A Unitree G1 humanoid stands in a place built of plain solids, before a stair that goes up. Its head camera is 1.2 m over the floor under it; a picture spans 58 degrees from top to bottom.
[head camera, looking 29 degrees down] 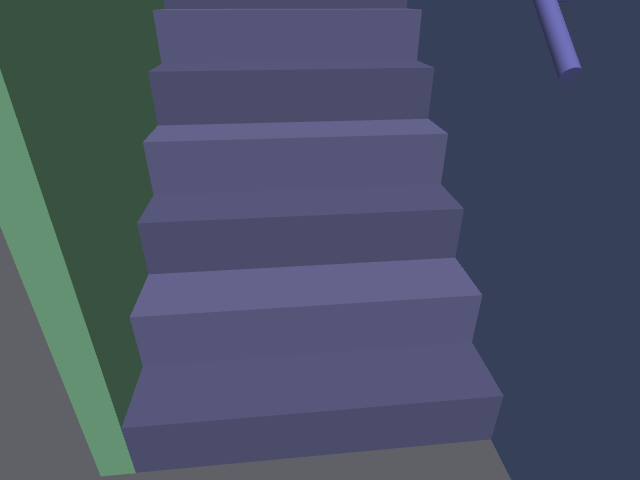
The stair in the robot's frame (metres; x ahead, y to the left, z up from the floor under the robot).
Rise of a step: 0.19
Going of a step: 0.23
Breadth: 1.07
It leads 6 degrees to the left of straight ahead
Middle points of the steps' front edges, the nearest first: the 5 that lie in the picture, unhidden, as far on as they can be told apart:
0.82 0.00 0.20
1.05 0.02 0.39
1.28 0.05 0.58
1.50 0.07 0.78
1.73 0.09 0.97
